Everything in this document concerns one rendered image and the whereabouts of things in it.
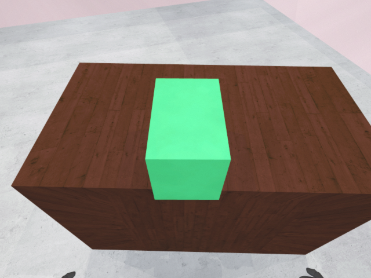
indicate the carton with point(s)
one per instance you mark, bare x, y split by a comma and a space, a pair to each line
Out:
187, 154

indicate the pedestal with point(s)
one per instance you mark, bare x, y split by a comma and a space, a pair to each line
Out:
299, 175

